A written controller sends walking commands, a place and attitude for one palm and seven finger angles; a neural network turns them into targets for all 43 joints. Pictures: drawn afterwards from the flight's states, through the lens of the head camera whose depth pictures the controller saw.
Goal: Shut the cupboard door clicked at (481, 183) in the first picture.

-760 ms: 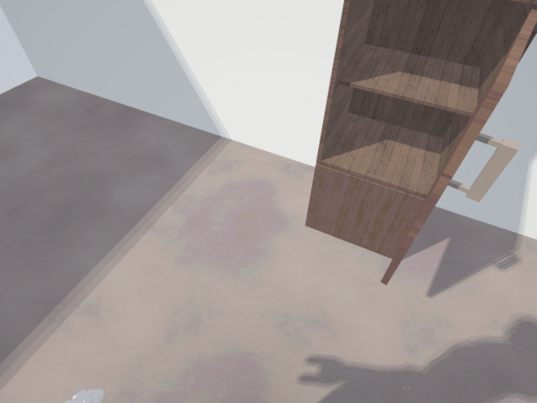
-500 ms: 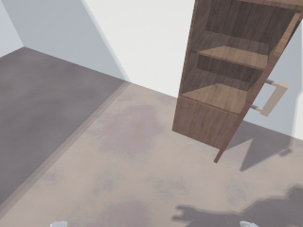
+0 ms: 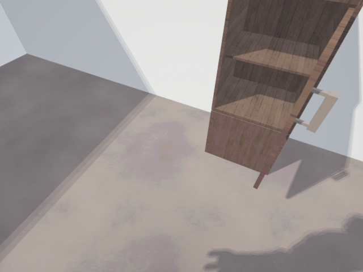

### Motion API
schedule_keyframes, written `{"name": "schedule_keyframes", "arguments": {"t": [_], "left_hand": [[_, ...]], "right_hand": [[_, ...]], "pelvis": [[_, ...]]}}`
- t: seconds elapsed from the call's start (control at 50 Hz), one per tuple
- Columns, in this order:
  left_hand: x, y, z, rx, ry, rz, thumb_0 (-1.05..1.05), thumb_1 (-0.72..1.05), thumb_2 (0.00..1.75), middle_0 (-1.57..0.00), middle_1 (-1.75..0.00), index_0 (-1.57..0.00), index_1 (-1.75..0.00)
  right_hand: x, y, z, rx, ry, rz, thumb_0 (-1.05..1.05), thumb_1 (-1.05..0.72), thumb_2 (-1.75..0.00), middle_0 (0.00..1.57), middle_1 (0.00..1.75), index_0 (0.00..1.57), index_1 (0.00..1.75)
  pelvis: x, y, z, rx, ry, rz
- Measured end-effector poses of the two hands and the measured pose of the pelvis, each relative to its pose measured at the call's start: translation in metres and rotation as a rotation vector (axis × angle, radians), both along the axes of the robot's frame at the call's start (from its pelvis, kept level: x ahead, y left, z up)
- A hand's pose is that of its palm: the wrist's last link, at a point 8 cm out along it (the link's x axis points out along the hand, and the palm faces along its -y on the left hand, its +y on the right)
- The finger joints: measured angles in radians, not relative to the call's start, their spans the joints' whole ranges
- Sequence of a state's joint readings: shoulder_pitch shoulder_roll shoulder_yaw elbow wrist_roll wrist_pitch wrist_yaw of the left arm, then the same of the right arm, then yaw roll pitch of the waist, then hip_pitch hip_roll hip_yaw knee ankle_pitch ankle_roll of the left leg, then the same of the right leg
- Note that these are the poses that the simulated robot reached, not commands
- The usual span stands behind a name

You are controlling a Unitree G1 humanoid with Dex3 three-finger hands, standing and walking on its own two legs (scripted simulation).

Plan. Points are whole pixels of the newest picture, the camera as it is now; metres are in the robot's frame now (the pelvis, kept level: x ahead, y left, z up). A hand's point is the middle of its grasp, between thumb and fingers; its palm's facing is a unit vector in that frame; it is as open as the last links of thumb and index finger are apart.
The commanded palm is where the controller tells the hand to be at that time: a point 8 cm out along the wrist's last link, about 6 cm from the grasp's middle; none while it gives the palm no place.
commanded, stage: stand and wait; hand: left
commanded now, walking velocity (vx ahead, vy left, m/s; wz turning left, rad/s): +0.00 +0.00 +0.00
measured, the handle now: (313, 109) +0.54 -0.34 +0.08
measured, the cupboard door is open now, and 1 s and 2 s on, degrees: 80 80 80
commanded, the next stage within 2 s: look at it before walking up in 0.06 s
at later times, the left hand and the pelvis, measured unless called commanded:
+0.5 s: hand out of the picture +0.08 +0.24 -0.15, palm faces -0.02 -0.94 -0.33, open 7.4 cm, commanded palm none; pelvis +0.00 -0.01 +0.00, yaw +0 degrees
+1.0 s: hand out of the picture +0.08 +0.24 -0.15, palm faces -0.02 -0.94 -0.34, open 7.4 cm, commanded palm none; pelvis +0.01 -0.01 +0.00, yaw +0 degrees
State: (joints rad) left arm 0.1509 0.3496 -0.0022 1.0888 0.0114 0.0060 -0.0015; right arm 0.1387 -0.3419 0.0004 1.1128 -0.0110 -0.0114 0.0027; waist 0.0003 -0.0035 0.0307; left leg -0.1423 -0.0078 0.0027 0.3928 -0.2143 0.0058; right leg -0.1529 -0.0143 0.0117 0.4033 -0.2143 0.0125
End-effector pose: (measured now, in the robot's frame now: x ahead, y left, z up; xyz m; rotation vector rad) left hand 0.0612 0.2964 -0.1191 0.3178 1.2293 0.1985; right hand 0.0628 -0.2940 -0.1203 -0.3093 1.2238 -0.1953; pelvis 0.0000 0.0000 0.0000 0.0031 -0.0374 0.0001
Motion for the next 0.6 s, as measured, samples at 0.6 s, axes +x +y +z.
{"name": "schedule_keyframes", "arguments": {"t": [0.6], "left_hand": [[0.008,-0.014,0.001,-0.013,-0.017,-0.006,0.0,0.91,0.9,-0.2,-0.3,-0.2,-0.3]], "right_hand": [[0.01,-0.007,0.002,0.003,-0.015,0.011,0.0,-0.9,-0.9,0.21,0.3,0.2,0.3]], "pelvis": [[0.001,-0.009,0.002,-0.001,0.006,0.002]]}}
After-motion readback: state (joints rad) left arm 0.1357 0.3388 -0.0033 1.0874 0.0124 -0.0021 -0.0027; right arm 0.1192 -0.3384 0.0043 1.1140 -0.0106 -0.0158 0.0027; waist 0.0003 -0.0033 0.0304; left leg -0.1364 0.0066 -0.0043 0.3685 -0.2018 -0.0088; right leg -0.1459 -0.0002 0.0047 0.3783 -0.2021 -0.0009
